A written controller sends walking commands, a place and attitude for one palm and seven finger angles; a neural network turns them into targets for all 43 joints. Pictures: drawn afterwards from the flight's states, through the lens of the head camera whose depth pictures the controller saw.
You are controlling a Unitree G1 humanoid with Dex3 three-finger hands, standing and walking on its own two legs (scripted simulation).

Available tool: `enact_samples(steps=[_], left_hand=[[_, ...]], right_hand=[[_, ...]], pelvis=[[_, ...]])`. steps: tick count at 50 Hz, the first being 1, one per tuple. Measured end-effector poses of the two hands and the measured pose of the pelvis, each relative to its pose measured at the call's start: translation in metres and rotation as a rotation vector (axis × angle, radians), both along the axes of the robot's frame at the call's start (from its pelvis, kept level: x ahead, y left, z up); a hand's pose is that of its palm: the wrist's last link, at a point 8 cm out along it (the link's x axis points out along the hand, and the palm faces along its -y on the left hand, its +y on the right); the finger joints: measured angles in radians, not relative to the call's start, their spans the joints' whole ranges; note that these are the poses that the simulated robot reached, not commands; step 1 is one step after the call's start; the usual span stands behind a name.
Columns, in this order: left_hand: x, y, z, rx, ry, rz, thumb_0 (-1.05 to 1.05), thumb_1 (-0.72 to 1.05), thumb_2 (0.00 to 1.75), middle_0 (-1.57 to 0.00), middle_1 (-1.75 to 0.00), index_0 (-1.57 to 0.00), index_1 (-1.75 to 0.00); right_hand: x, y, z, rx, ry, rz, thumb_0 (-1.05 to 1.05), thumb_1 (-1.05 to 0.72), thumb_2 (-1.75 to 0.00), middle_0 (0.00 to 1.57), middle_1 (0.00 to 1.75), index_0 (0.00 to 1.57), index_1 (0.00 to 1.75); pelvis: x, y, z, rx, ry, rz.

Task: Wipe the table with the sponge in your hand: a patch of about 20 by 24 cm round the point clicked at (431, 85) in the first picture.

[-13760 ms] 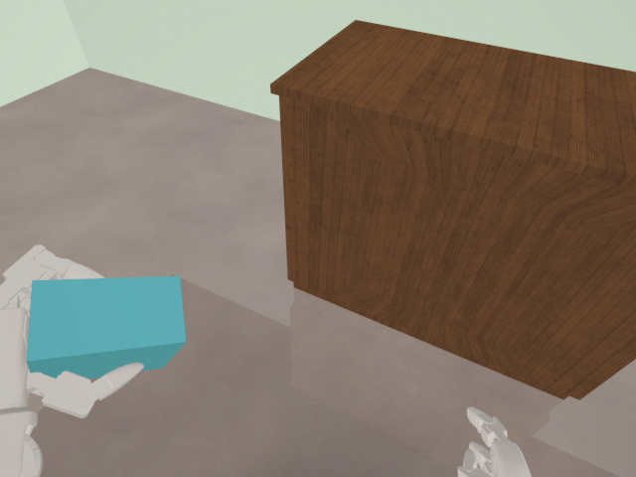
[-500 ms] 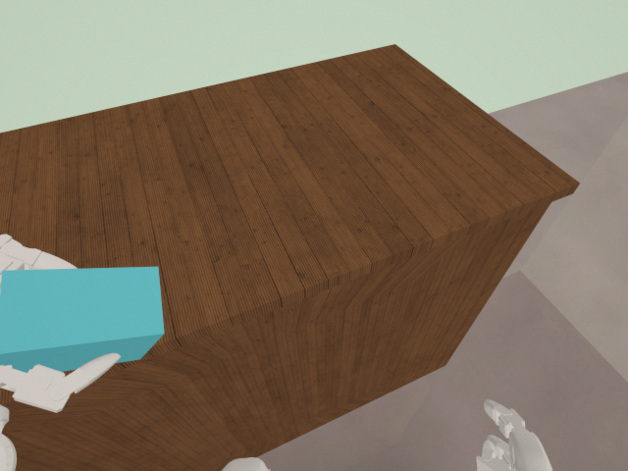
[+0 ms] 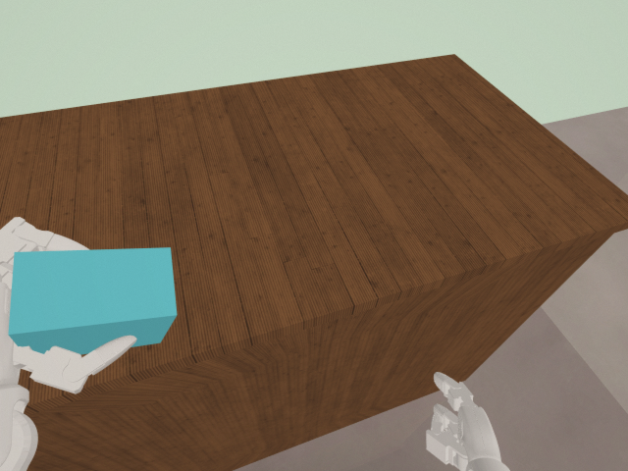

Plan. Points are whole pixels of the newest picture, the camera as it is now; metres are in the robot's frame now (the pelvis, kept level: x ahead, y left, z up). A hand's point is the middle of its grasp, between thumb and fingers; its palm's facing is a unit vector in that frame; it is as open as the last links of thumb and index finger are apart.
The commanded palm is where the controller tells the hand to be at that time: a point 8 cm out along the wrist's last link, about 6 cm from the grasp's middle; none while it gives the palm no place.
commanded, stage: come to a stop and stand still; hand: left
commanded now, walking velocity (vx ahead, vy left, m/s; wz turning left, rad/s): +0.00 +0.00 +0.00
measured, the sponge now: (122, 303) +0.23 +0.22 +0.15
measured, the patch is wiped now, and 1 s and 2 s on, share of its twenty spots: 0.00 0.00 0.00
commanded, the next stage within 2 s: look again from close up in 0.68 s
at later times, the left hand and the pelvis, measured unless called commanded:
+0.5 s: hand (24, 325) +0.19 +0.28 +0.17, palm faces +0.42 -0.85 -0.33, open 10.7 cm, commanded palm +0.13 +0.30 +0.18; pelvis -0.03 +0.02 +0.00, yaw +0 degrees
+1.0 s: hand (32, 311) +0.21 +0.28 +0.16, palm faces +0.43 -0.83 -0.35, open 10.7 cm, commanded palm +0.15 +0.31 +0.18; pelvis -0.01 +0.03 +0.00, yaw +1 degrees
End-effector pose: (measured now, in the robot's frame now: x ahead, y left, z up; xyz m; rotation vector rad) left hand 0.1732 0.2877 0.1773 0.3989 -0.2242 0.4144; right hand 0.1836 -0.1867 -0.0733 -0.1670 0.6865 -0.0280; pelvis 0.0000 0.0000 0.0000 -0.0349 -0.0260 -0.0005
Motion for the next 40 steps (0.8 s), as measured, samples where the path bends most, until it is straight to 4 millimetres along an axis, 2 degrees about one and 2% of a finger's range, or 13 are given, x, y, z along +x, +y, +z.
enact_samples(steps=[3, 4, 7, 10, 14, 18, 22, 27, 33, 40], left_hand=[[0.0, -0.001, 0.0, -0.008, 0.011, -0.005, -0.01, -0.54, 1.02, -0.66, -1.37, -0.67, -1.36], [0.003, 0.002, 0.007, 0.051, -0.001, -0.021, -0.01, -0.54, 1.02, -0.66, -1.37, -0.67, -1.36], [0.014, 0.028, 0.024, 0.168, -0.095, -0.017, -0.01, -0.54, 1.02, -0.66, -1.37, -0.67, -1.36], [0.014, 0.035, 0.018, 0.125, -0.106, -0.01, -0.01, -0.54, 1.02, -0.66, -1.37, -0.67, -1.36], [0.001, 0.016, -0.003, 0.055, -0.062, -0.093, -0.01, -0.54, 1.02, -0.66, -1.37, -0.67, -1.36], [-0.013, 0.012, -0.005, 0.036, -0.1, -0.129, -0.01, -0.54, 1.02, -0.66, -1.37, -0.67, -1.36], [-0.02, 0.022, -0.001, 0.061, -0.137, -0.099, -0.01, -0.54, 1.02, -0.66, -1.37, -0.67, -1.36], [-0.022, 0.032, -0.003, 0.058, -0.129, -0.055, -0.01, -0.54, 1.02, -0.66, -1.37, -0.67, -1.36], [-0.021, 0.033, -0.005, 0.057, -0.107, -0.051, -0.01, -0.54, 1.02, -0.66, -1.37, -0.67, -1.36], [-0.016, 0.033, -0.003, 0.072, -0.087, -0.062, -0.01, -0.54, 1.02, -0.66, -1.37, -0.67, -1.36]], right_hand=[[0.006, -0.013, 0.009, -0.032, -0.027, -0.023, 0.01, -0.9, -0.9, 0.21, 0.3, 0.2, 0.3], [0.007, -0.017, 0.012, -0.058, -0.037, -0.018, 0.01, -0.9, -0.9, 0.21, 0.3, 0.2, 0.3], [0.003, -0.03, 0.018, -0.114, -0.04, 0.003, 0.01, -0.9, -0.9, 0.2, 0.3, 0.2, 0.3], [-0.006, -0.041, 0.026, -0.122, -0.075, -0.027, 0.01, -0.9, -0.9, 0.2, 0.3, 0.2, 0.3], [-0.025, -0.047, 0.031, -0.133, -0.099, -0.079, 0.01, -0.9, -0.9, 0.2, 0.3, 0.2, 0.3], [-0.045, -0.04, 0.026, -0.144, -0.06, -0.098, 0.01, -0.9, -0.9, 0.2, 0.3, 0.2, 0.3], [-0.058, -0.025, 0.014, -0.121, -0.013, -0.079, 0.01, -0.9, -0.9, 0.2, 0.3, 0.2, 0.3], [-0.066, -0.005, 0.002, -0.075, 0.024, -0.042, 0.01, -0.9, -0.9, 0.2, 0.3, 0.2, 0.3], [-0.061, 0.01, -0.003, -0.043, 0.033, -0.008, 0.01, -0.9, -0.9, 0.2, 0.3, 0.2, 0.3], [-0.041, 0.01, 0.0, -0.048, 0.017, 0.001, 0.01, -0.9, -0.9, 0.2, 0.3, 0.2, 0.3]], pelvis=[[0.0, 0.0, 0.002, 0.0, -0.001, 0.002], [-0.002, 0.0, 0.002, -0.001, 0.0, 0.007], [-0.008, -0.001, 0.001, 0.006, 0.007, 0.007], [-0.013, 0.006, 0.0, 0.015, -0.004, -0.009], [-0.017, 0.017, -0.003, 0.019, -0.016, -0.02], [-0.021, 0.021, -0.004, 0.018, -0.026, -0.013], [-0.026, 0.022, -0.005, 0.01, -0.032, -0.002], [-0.029, 0.025, -0.004, 0.002, -0.034, 0.003], [-0.028, 0.029, -0.003, 0.002, -0.028, 0.013], [-0.021, 0.03, -0.002, 0.005, -0.021, 0.012]])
